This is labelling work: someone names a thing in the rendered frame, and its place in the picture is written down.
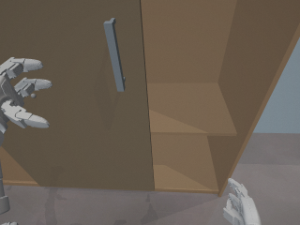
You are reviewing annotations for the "left robot forearm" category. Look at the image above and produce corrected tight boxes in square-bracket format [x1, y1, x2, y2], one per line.
[0, 117, 10, 215]

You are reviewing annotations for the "robot left hand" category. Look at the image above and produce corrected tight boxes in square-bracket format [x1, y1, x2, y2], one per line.
[0, 57, 53, 128]

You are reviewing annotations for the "wardrobe door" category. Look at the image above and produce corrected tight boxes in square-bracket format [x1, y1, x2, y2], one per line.
[0, 146, 35, 181]
[0, 0, 155, 191]

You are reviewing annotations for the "handle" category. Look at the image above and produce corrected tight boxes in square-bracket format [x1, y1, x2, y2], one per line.
[103, 18, 126, 92]

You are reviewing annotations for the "robot right hand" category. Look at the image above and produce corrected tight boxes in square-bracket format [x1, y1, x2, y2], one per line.
[223, 178, 262, 225]

